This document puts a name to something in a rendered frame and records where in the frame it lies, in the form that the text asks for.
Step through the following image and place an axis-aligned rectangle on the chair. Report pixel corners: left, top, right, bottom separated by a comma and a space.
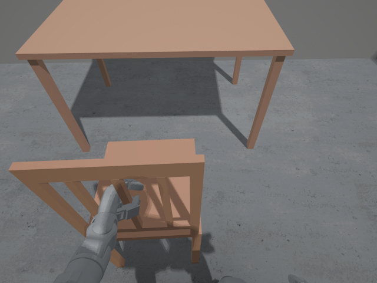
8, 139, 205, 268

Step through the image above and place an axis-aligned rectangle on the robot left hand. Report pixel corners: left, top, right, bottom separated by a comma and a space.
98, 179, 144, 222

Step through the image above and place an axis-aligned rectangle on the robot left forearm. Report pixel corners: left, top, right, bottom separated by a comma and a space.
53, 212, 118, 283

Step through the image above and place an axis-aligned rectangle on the table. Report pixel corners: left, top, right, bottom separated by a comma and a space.
15, 0, 295, 152

